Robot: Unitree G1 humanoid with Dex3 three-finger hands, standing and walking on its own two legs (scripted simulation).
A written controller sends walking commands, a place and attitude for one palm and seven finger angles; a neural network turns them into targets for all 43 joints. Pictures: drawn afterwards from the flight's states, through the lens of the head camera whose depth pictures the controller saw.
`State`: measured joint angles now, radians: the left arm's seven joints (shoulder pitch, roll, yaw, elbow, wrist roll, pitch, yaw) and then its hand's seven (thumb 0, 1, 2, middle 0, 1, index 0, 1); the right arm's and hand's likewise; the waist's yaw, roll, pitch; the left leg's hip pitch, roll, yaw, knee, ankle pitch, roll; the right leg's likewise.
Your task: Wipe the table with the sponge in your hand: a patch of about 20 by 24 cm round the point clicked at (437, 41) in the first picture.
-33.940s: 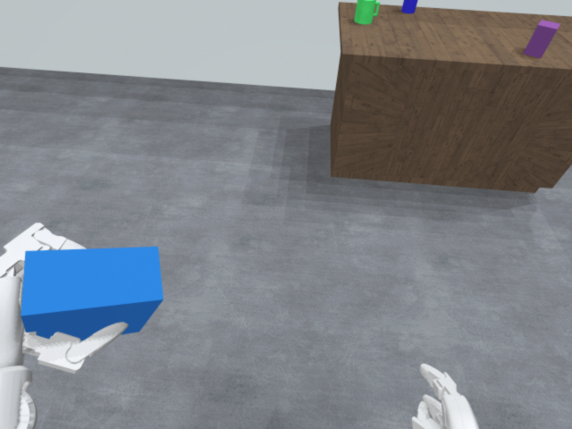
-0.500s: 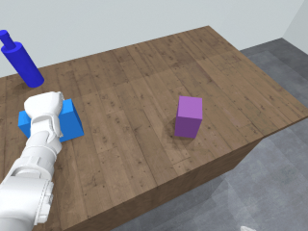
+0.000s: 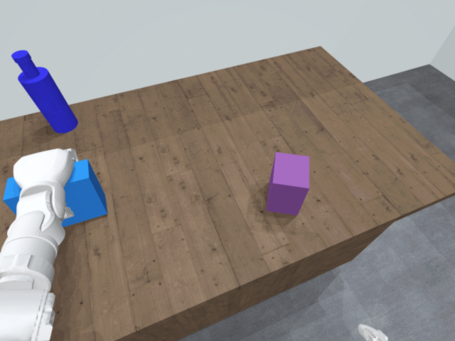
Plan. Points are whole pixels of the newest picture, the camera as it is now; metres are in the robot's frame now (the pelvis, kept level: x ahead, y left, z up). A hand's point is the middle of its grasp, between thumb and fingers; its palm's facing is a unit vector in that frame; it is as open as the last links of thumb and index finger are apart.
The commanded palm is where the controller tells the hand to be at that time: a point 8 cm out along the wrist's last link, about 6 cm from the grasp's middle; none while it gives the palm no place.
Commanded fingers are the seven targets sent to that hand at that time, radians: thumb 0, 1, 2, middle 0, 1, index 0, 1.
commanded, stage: slide back across to the first lane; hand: left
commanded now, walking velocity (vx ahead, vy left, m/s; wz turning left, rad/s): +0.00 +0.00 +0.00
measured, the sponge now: (64, 202) +0.36 +0.35 -0.01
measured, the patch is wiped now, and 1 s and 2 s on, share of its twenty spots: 1.00 1.00 1.00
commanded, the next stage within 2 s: wipe back along the first lane in 0.04 s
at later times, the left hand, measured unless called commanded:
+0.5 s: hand (52, 203) +0.34 +0.35 +0.02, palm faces -0.09 -0.03 -1.00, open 10.0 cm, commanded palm +0.31 +0.34 +0.07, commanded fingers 0.00 0.10 1.30 -1.20 -1.60 -1.20 -1.60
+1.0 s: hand (54, 226) +0.29 +0.33 +0.02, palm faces -0.07 -0.03 -1.00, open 10.0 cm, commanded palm +0.26 +0.31 +0.06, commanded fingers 0.00 0.10 1.30 -1.20 -1.60 -1.20 -1.60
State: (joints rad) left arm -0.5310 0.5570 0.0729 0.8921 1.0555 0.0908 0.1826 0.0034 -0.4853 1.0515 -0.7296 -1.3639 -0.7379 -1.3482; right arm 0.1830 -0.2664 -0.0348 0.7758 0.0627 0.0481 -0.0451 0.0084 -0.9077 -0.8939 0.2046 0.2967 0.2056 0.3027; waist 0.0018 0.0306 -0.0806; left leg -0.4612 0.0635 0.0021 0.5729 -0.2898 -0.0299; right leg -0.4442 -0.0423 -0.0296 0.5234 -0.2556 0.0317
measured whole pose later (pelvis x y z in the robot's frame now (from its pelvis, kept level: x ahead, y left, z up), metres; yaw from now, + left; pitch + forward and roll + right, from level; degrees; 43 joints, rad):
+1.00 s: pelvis +0.01 +0.00 +0.00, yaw +1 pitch +6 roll -1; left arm -0.15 0.44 -0.01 0.42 1.01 0.25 0.19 0.00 -0.48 1.05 -0.72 -1.37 -0.73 -1.36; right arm 0.11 -0.26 -0.02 0.70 0.06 0.05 -0.04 0.01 -0.91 -0.89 0.20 0.30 0.21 0.30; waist 0.08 0.05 -0.09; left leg -0.37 0.05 0.00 0.58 -0.32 -0.03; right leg -0.35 -0.05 -0.04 0.54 -0.29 0.03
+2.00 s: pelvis +0.00 +0.00 +0.00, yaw +0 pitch +1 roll -1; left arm 0.27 0.39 -0.06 0.02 0.99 0.28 0.23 0.01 -0.47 1.05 -0.71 -1.38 -0.72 -1.36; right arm 0.08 -0.25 -0.03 0.72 0.04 -0.03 -0.07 0.01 -0.91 -0.89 0.20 0.30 0.18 0.29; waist 0.13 0.07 -0.05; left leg -0.26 0.05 0.01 0.54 -0.30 -0.03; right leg -0.26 -0.05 -0.02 0.51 -0.27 0.03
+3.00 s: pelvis -0.01 -0.01 +0.01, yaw +0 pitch -4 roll +0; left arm 0.25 0.44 -0.05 -0.13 0.94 0.29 0.09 0.00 -0.49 1.05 -0.74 -1.35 -0.75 -1.33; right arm 0.06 -0.25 0.00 0.75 0.03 -0.03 -0.07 0.01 -0.91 -0.89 0.20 0.30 0.17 0.29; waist 0.14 0.09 0.02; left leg -0.10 0.06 0.01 0.41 -0.23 -0.04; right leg -0.10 -0.04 -0.03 0.39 -0.21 0.02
